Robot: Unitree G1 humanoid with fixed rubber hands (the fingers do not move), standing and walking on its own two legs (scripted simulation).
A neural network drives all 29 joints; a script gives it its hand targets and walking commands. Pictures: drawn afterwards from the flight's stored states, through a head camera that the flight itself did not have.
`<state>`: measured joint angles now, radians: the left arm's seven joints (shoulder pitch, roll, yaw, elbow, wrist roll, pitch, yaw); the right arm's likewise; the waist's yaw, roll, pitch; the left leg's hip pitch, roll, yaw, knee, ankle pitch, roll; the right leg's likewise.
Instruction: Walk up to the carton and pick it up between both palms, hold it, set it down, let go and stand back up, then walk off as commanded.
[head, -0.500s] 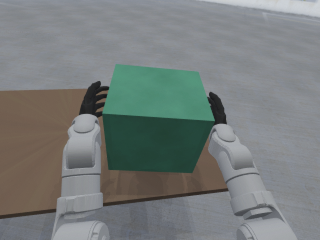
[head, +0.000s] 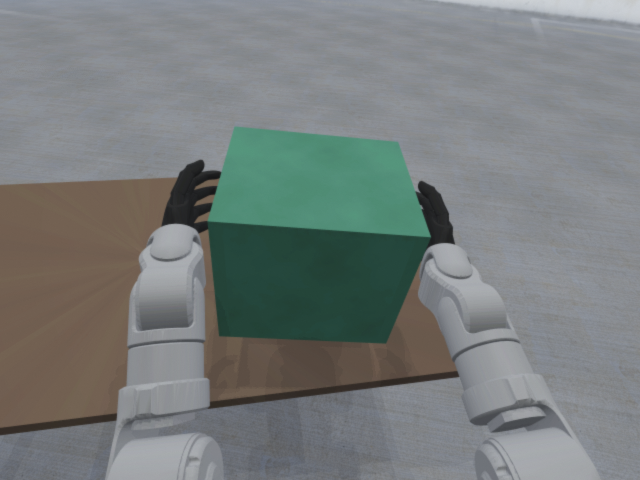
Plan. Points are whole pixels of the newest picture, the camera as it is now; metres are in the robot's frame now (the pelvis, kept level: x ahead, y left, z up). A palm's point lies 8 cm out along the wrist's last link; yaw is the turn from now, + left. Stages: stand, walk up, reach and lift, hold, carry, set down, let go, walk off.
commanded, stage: hold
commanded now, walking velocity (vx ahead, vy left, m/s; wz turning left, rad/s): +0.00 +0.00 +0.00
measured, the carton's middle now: (311, 236) +0.39 +0.01 +0.16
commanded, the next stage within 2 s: none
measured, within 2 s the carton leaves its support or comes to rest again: neither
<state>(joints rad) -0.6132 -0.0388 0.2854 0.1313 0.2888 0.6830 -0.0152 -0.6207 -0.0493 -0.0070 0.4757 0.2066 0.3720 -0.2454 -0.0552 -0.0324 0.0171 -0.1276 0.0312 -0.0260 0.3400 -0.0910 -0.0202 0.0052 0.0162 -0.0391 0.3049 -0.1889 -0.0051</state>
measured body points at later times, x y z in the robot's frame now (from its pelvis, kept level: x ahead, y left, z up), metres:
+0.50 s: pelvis +0.00 +0.00 +0.00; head -0.04 +0.03 +0.45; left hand +0.38 +0.16 +0.20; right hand +0.38 -0.14 +0.18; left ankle +0.07 +0.13 -0.75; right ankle +0.00 -0.11 -0.75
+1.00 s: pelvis +0.00 +0.00 +0.00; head -0.04 +0.02 +0.45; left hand +0.38 +0.16 +0.20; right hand +0.38 -0.15 +0.17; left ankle +0.07 +0.13 -0.75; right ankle +0.00 -0.11 -0.75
